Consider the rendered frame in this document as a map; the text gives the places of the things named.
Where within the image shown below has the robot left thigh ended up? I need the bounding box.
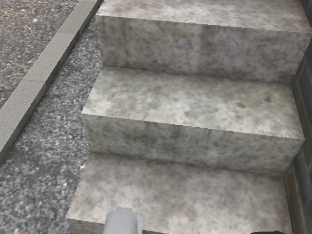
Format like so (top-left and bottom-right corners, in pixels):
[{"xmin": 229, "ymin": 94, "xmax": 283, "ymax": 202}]
[{"xmin": 102, "ymin": 207, "xmax": 143, "ymax": 234}]

